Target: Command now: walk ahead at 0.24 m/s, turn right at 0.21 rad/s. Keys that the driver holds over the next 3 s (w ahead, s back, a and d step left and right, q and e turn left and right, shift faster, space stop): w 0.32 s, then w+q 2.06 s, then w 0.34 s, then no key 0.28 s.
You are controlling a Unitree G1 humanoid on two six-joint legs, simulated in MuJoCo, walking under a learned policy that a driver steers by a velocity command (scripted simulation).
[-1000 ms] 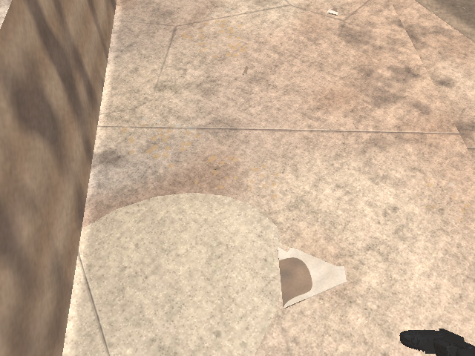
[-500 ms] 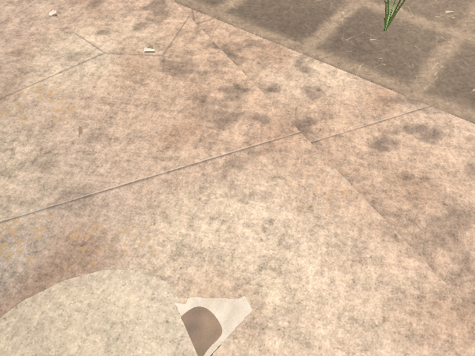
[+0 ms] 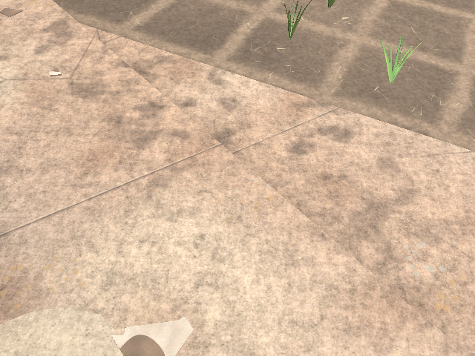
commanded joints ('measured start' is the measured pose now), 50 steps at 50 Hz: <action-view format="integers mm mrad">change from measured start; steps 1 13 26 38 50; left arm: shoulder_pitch -77 -230 45 107 122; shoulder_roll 38 42 129 32 111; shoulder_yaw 3 4 24 -4 14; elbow -86 -25 36 109 102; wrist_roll -20 17 10 -10 -1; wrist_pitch -32 -81 -122 -174 -121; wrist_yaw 5 -50 -3 18 30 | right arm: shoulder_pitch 202 248 203 -62 229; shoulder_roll -219 -92 -84 -5 -184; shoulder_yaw -47 -33 -35 -32 -95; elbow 12 147 131 47 86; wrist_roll -16 5 19 -9 -31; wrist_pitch -37 -112 -96 -31 -51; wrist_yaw -7 19 28 79 46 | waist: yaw -109 -74 38 -23 -192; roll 290 136 -65 -48 48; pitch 28 130 -46 117 -161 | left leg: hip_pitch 304 265 -389 -479 282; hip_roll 372 223 78 103 84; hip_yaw -549 -162 -88 20 -92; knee -439 -423 685 429 -62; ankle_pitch -450 230 20 358 34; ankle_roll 137 153 85 16 261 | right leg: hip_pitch -427 -425 345 229 126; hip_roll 52 -169 -512 -357 -338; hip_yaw -24 -164 336 -250 -398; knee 235 277 -324 -402 615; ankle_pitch -315 129 -252 425 555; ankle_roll -20 68 -84 -28 9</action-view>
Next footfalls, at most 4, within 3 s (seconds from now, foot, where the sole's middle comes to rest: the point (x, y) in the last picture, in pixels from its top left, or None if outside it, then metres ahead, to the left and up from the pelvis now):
0.44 right None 0.29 -0.14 -0.77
1.00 left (225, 339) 0.55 0.05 -0.77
1.52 right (228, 231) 0.92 0.05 -0.77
2.04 left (123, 226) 0.93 0.40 -0.77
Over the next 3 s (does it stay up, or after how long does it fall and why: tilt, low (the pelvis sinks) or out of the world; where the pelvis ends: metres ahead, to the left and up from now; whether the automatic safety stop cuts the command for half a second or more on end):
stays up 1.13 0.69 0.01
